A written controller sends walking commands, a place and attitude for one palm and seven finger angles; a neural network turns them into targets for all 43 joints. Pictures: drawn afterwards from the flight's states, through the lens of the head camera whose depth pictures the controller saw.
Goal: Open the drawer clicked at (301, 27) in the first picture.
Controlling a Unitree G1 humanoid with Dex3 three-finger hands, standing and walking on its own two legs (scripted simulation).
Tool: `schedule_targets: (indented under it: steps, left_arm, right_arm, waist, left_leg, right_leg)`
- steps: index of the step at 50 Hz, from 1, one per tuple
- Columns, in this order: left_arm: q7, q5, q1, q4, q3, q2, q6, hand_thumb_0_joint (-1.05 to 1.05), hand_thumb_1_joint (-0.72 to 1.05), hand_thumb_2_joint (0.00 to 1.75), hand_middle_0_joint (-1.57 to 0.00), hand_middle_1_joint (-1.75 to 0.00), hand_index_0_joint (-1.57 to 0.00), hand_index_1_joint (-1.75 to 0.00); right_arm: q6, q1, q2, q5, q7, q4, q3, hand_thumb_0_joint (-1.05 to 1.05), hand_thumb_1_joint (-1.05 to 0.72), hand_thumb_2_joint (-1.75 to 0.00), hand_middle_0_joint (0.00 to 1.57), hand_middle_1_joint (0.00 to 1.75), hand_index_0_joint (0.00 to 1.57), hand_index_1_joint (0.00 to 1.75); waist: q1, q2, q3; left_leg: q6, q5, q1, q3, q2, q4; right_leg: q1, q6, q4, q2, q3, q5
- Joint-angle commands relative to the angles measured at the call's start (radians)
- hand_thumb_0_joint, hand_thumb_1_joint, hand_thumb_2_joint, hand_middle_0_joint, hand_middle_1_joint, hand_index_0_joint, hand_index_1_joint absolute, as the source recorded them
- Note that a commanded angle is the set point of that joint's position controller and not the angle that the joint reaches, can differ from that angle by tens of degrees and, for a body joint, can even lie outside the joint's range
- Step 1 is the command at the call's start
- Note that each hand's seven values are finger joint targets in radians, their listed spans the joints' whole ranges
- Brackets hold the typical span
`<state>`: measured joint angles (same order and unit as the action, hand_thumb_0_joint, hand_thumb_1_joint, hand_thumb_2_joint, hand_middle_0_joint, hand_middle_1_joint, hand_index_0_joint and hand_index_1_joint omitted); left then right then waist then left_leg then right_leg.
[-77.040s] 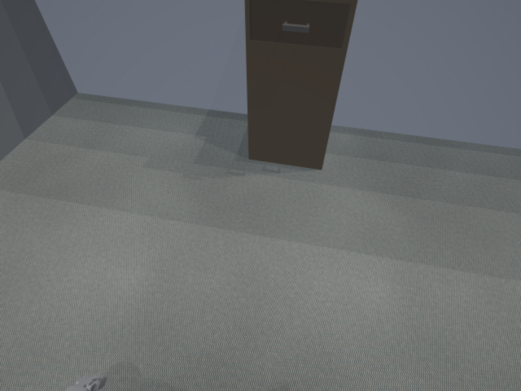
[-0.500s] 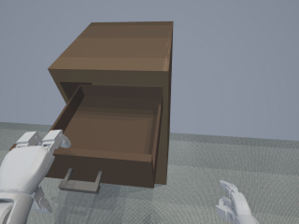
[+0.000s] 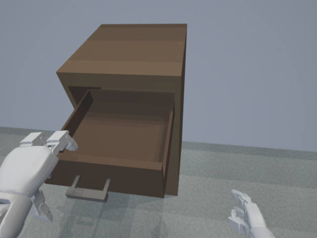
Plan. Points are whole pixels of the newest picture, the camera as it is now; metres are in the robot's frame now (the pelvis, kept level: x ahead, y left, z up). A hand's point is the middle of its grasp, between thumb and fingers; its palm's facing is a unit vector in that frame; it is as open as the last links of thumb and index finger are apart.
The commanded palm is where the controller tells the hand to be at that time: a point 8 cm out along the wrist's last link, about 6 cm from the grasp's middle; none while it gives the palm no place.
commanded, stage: draw the hand back to the body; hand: left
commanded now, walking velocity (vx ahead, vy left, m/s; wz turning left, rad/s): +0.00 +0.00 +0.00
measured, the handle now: (90, 187) +0.22 +0.24 +0.00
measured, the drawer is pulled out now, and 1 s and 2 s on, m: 0.30 0.30 0.30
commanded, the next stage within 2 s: step back with the hand held close in 1.52 s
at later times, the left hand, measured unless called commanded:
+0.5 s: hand (44, 180) +0.17 +0.27 +0.13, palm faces +0.05 -0.08 -1.00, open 13.8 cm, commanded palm +0.15 +0.27 +0.19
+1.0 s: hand (62, 158) +0.20 +0.23 +0.17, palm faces +0.37 -0.84 -0.40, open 11.4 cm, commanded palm +0.15 +0.27 +0.19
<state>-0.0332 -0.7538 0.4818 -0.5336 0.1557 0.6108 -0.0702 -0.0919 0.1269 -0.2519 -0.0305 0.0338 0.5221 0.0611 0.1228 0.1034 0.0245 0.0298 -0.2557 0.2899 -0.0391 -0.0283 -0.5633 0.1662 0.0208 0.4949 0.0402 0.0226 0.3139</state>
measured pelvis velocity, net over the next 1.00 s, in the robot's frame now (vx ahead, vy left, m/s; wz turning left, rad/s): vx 0.02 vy -0.01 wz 0.00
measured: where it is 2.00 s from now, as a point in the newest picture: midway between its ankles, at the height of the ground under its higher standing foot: outside the picture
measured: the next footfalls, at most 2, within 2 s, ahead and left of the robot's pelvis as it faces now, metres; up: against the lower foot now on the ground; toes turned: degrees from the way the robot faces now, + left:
none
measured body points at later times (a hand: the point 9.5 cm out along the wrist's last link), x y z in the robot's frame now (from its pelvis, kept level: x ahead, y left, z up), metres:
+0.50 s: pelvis +0.00 +0.00 +0.00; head +0.00 -0.02 +0.45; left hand +0.16 +0.27 +0.19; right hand +0.23 -0.20 -0.08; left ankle +0.03 +0.10 -0.73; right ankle -0.03 -0.11 -0.73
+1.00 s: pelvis +0.02 -0.01 +0.01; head +0.01 -0.02 +0.46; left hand +0.18 +0.27 +0.19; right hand +0.20 -0.22 -0.08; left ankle +0.03 +0.10 -0.73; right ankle -0.03 -0.11 -0.73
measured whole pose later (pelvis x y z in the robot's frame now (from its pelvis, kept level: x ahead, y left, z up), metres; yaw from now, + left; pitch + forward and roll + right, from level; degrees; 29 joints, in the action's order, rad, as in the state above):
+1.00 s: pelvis +0.02 -0.01 +0.01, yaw +0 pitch -2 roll +0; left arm 0.12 0.07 0.57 -0.53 0.29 0.35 0.10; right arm 0.11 0.20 -0.20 -0.01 0.06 0.63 0.02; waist 0.04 0.05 0.00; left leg 0.02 -0.24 0.19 -0.03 -0.03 -0.47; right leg 0.07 0.03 0.41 0.03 0.02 0.30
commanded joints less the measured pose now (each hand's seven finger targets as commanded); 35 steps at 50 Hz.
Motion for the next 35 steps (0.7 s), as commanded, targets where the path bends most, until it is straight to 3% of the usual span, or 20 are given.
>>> schedule_targets:
  steps: [1, 3, 7, 8, 11, 13, 15, 17, 18, 21, 23, 25, 26, 27, 28, 29, 30, 32, 33, 35]
  left_arm:
    - [0.05, -0.008, -0.052, -0.189, 0.171, 0.209, 0.025, 0.0, -0.5, 0.3, -0.3, -1.2, -0.3, -1.2]
    - [0.057, 0.001, -0.054, -0.213, 0.189, 0.214, 0.023, 0.0, -0.5, 0.3, -0.3, -1.2, -0.3, -1.2]
    - [0.068, 0.003, -0.043, -0.185, 0.201, 0.223, 0.025, 0.0, -0.5, 0.3, -0.3, -1.2, -0.3, -1.2]
    - [0.069, 0.015, -0.024, -0.196, 0.21, 0.217, 0.021, 0.0, -0.5, 0.3, -0.3, -1.2, -0.3, -1.2]
    - [0.063, 0.025, -0.003, -0.178, 0.209, 0.221, 0.026, 0.0, -0.5, 0.3, -0.3, -1.2, -0.3, -1.2]
    - [0.065, 0.035, 0.011, -0.205, 0.232, 0.239, 0.026, 0.0, -0.5, 0.3, -0.3, -1.2, -0.3, -1.2]
    - [0.06, 0.039, 0.044, -0.189, 0.222, 0.226, 0.036, 0.0, -0.5, 0.3, -0.3, -1.2, -0.3, -1.2]
    - [0.062, 0.042, 0.033, -0.211, 0.221, 0.231, 0.049, 0.0, -0.5, 0.3, -0.3, -1.2, -0.3, -1.2]
    - [0.067, 0.052, 0.024, -0.229, 0.229, 0.232, 0.048, 0.0, -0.5, 0.3, -0.3, -1.2, -0.3, -1.2]
    - [0.078, 0.035, 0.026, -0.218, 0.235, 0.241, 0.07, 0.0, -0.5, 0.3, -0.3, -1.2, -0.3, -1.2]
    - [0.091, 0.041, 0.055, -0.24, 0.268, 0.258, 0.062, 0.0, -0.5, 0.3, -0.3, -1.2, -0.3, -1.2]
    - [0.096, 0.034, 0.069, -0.215, 0.248, 0.231, 0.062, 0.0, -0.5, 0.3, -0.3, -1.2, -0.3, -1.2]
    - [0.096, 0.034, 0.062, -0.214, 0.235, 0.221, 0.061, 0.0, -0.5, 0.3, -0.3, -1.2, -0.3, -1.2]
    - [0.118, 0.725, -0.019, -0.151, 0.165, -0.195, 0.118, 0.0, -0.47, 0.32, -0.3, -1.18, -0.3, -1.18]
    - [0.138, 0.737, 0.017, -0.117, 0.192, -0.128, 0.146, 0.0, -0.43, 0.33, -0.29, -1.15, -0.29, -1.15]
    - [0.158, 0.783, 0.03, -0.145, 0.237, -0.095, 0.166, 0.0, -0.4, 0.34, -0.29, -1.13, -0.29, -1.13]
    - [0.172, 0.798, -0.021, -0.233, 0.246, -0.066, 0.19, 0.0, -0.36, 0.36, -0.29, -1.11, -0.29, -1.11]
    - [0.19, 0.806, -0.002, -0.258, 0.26, -0.064, 0.216, 0.0, -0.29, 0.39, -0.29, -1.07, -0.29, -1.07]
    - [0.195, 0.805, 0.001, -0.252, 0.263, -0.06, 0.22, 0.0, -0.26, 0.4, -0.28, -1.04, -0.28, -1.04]
    - [0.191, 0.813, 0.003, -0.236, 0.225, -0.104, 0.226, 0.0, -0.18, 0.43, -0.28, -1.0, -0.28, -1.0]
  right_arm:
    - [0.059, -0.164, -0.096, 0.002, 0.007, -0.182, -0.045, 0.0, -0.9, -0.9, 0.2, 0.3, 0.2, 0.3]
    - [0.063, -0.192, -0.096, -0.007, -0.001, -0.19, -0.045, 0.0, -0.9, -0.9, 0.2, 0.3, 0.2, 0.3]
    - [0.052, -0.161, -0.097, -0.003, -0.004, -0.189, -0.05, 0.0, -0.9, -0.9, 0.2, 0.3, 0.2, 0.3]
    - [0.058, -0.183, -0.096, -0.01, -0.008, -0.194, -0.049, 0.0, -0.9, -0.9, 0.2, 0.3, 0.2, 0.3]
    - [0.052, -0.154, -0.101, -0.006, -0.006, -0.194, -0.054, 0.0, -0.9, -0.9, 0.2, 0.3, 0.2, 0.3]
    - [0.057, -0.177, -0.102, -0.01, -0.004, -0.201, -0.053, 0.0, -0.9, -0.9, 0.2, 0.3, 0.2, 0.3]
    - [0.052, -0.15, -0.1, -0.006, -0.001, -0.199, -0.055, 0.0, -0.9, -0.9, 0.2, 0.3, 0.2, 0.3]
    - [0.047, -0.149, -0.105, -0.005, 0.002, -0.209, -0.056, 0.0, -0.9, -0.9, 0.2, 0.3, 0.2, 0.3]
    - [0.055, -0.17, -0.103, -0.009, 0.002, -0.211, -0.054, 0.0, -0.9, -0.9, 0.2, 0.3, 0.2, 0.3]
    - [0.053, -0.136, -0.104, -0.001, 0.008, -0.205, -0.06, 0.0, -0.9, -0.9, 0.2, 0.3, 0.2, 0.3]
    - [0.055, -0.159, -0.103, -0.006, 0.005, -0.213, -0.061, 0.0, -0.9, -0.9, 0.2, 0.3, 0.2, 0.3]
    - [0.048, -0.134, -0.097, -0.003, 0.0, -0.206, -0.063, 0.0, -0.9, -0.9, 0.2, 0.3, 0.2, 0.3]
    - [0.043, -0.133, -0.099, -0.004, -0.003, -0.206, -0.065, 0.0, -0.9, -0.9, 0.2, 0.3, 0.2, 0.3]
    - [0.124, -0.046, -0.022, -0.013, 0.016, -0.209, -0.064, 0.0, -0.9, -0.9, 0.2, 0.3, 0.2, 0.3]
    - [0.173, -0.054, -0.043, -0.008, 0.028, -0.175, -0.057, 0.0, -0.9, -0.9, 0.2, 0.3, 0.2, 0.3]
    - [0.183, -0.051, -0.048, -0.006, 0.041, -0.162, -0.063, 0.0, -0.9, -0.9, 0.2, 0.3, 0.2, 0.3]
    - [0.204, -0.06, -0.055, -0.001, 0.049, -0.163, -0.059, 0.0, -0.9, -0.9, 0.2, 0.3, 0.2, 0.3]
    - [0.238, -0.063, -0.046, 0.011, 0.058, -0.137, -0.058, 0.0, -0.9, -0.9, 0.2, 0.3, 0.2, 0.3]
    - [0.251, -0.07, -0.048, 0.012, 0.058, -0.118, -0.055, 0.0, -0.9, -0.9, 0.2, 0.3, 0.2, 0.3]
    - [0.267, -0.067, -0.042, 0.013, 0.048, -0.104, -0.049, 0.0, -0.9, -0.9, 0.2, 0.3, 0.2, 0.3]
  waist:
    - [-0.005, -0.022, 0.104]
    - [-0.006, 0.014, 0.098]
    - [-0.004, -0.02, 0.094]
    - [-0.004, 0.012, 0.094]
    - [-0.007, -0.055, 0.108]
    - [-0.008, -0.014, 0.12]
    - [-0.013, -0.061, 0.104]
    - [-0.012, -0.045, 0.102]
    - [-0.016, -0.007, 0.095]
    - [-0.013, -0.026, 0.111]
    - [-0.005, 0.013, 0.126]
    - [-0.012, -0.016, 0.114]
    - [-0.013, -0.002, 0.093]
    - [-0.128, -0.014, 0.02]
    - [-0.102, -0.058, 0.026]
    - [-0.087, -0.128, 0.057]
    - [-0.08, -0.125, 0.105]
    - [-0.068, -0.073, 0.108]
    - [-0.064, 0.011, 0.08]
    - [-0.069, 0.009, 0.019]
  left_leg:
    - [-0.011, 0.195, -0.158, 0.019, 0.022, 0.054]
    - [-0.017, 0.179, -0.145, 0.015, 0.028, 0.057]
    - [-0.015, 0.172, -0.138, 0.02, 0.024, 0.051]
    - [-0.018, 0.168, -0.133, 0.016, 0.028, 0.05]
    - [-0.01, 0.174, -0.13, 0.022, 0.021, 0.039]
    - [-0.013, 0.184, -0.135, 0.023, 0.022, 0.025]
    - [-0.008, 0.181, -0.133, 0.026, 0.021, 0.017]
    - [-0.007, 0.179, -0.134, 0.024, 0.022, 0.014]
    - [-0.011, 0.163, -0.125, 0.024, 0.022, 0.014]
    - [-0.008, 0.174, -0.139, 0.02, 0.024, 0.005]
    - [-0.013, 0.184, -0.135, 0.02, 0.027, 0.001]
    - [-0.013, 0.186, -0.124, 0.018, 0.029, 0.002]
    - [-0.013, 0.179, -0.115, 0.017, 0.029, 0.008]
    - [-0.006, 0.136, -0.198, -0.008, 0.06, 0.062]
    - [-0.015, 0.11, -0.199, -0.035, 0.082, 0.097]
    - [-0.015, 0.121, -0.19, -0.035, 0.078, 0.112]
    - [-0.013, 0.142, -0.196, -0.029, 0.067, 0.116]
    - [-0.015, 0.165, -0.188, -0.018, 0.055, 0.122]
    - [-0.022, 0.17, -0.177, -0.012, 0.052, 0.131]
    - [-0.027, 0.163, -0.149, -0.025, 0.053, 0.154]
  right_leg:
    - [0.105, -0.006, -0.109, -0.019, 0.018, -0.154]
    - [0.106, -0.001, -0.109, -0.012, 0.006, -0.144]
    - [0.121, -0.007, -0.104, -0.018, 0.018, -0.127]
    - [0.114, 0.0, -0.103, -0.012, 0.01, -0.134]
    - [0.115, -0.012, -0.096, -0.02, 0.017, -0.156]
    - [0.109, -0.008, -0.094, -0.019, 0.001, -0.192]
    - [0.127, -0.016, -0.092, -0.026, 0.014, -0.191]
    - [0.142, -0.017, -0.089, -0.027, 0.014, -0.183]
    - [0.141, -0.012, -0.092, -0.021, 0.005, -0.175]
    - [0.159, -0.012, -0.087, -0.024, 0.018, -0.157]
    - [0.14, -0.005, -0.081, -0.02, 0.005, -0.182]
    - [0.153, -0.008, -0.073, -0.022, 0.025, -0.165]
    - [0.169, -0.008, -0.074, -0.017, 0.03, -0.143]
    - [0.123, 0.016, -0.073, -0.013, 0.044, -0.131]
    - [0.12, 0.017, -0.067, -0.007, 0.036, -0.084]
    - [0.083, 0.01, -0.082, -0.02, 0.041, -0.097]
    - [0.042, 0.006, -0.085, -0.031, 0.033, -0.128]
    - [0.024, 0.007, -0.093, -0.042, 0.023, -0.156]
    - [0.017, 0.014, -0.105, -0.044, 0.015, -0.157]
    - [0.025, 0.016, -0.115, -0.043, 0.026, -0.149]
